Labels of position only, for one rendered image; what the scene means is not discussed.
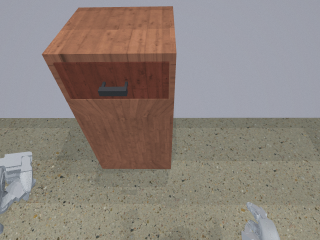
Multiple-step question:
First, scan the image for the robot right hand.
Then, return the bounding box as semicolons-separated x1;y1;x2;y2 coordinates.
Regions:
241;202;280;240

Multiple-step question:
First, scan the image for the drawer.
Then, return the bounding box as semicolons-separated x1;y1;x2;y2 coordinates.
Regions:
53;61;169;99

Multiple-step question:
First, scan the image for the handle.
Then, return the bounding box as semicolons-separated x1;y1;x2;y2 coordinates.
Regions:
98;81;128;97

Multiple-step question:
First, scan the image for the robot left hand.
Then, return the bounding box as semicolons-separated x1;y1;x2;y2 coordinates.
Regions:
0;151;36;214

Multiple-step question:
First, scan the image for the cabinet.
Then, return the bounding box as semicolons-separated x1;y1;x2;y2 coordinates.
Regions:
42;6;177;169

